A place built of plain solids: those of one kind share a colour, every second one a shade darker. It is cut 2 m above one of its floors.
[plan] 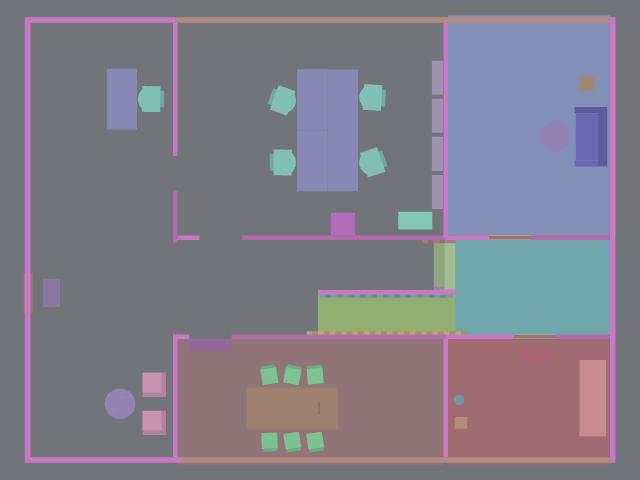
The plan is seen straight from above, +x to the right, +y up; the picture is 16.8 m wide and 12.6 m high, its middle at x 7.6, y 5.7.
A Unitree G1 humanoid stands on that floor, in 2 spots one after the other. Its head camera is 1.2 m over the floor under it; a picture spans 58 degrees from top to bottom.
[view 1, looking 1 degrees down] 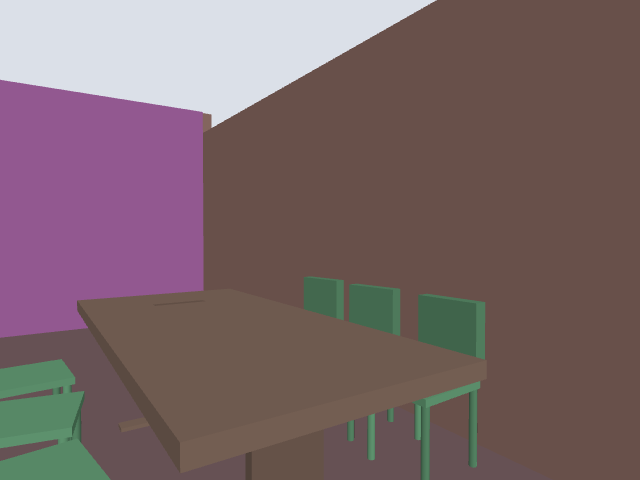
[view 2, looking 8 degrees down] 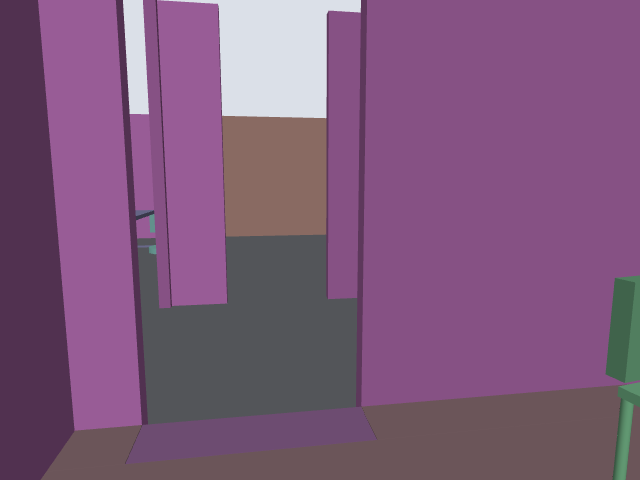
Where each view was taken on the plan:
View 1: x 4.72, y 2.10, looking -34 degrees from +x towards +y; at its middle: glazing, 3.76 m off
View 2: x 4.72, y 1.00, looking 81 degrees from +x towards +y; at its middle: ground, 9.70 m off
